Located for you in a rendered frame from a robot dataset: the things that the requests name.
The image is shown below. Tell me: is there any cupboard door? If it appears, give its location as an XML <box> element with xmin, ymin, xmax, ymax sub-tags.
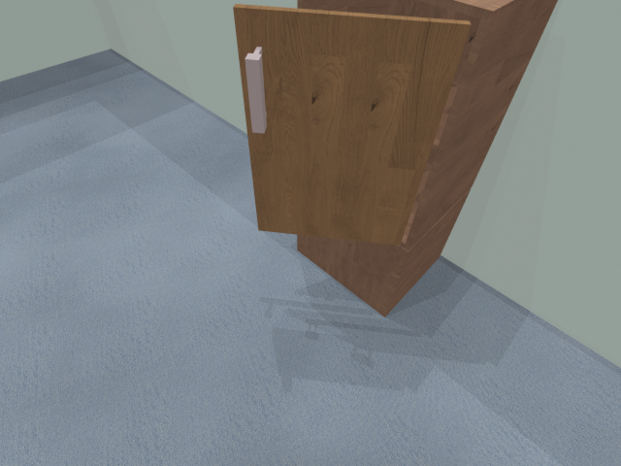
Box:
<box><xmin>233</xmin><ymin>4</ymin><xmax>471</xmax><ymax>246</ymax></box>

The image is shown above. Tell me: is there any handle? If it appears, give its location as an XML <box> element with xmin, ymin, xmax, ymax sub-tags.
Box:
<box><xmin>245</xmin><ymin>47</ymin><xmax>267</xmax><ymax>134</ymax></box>

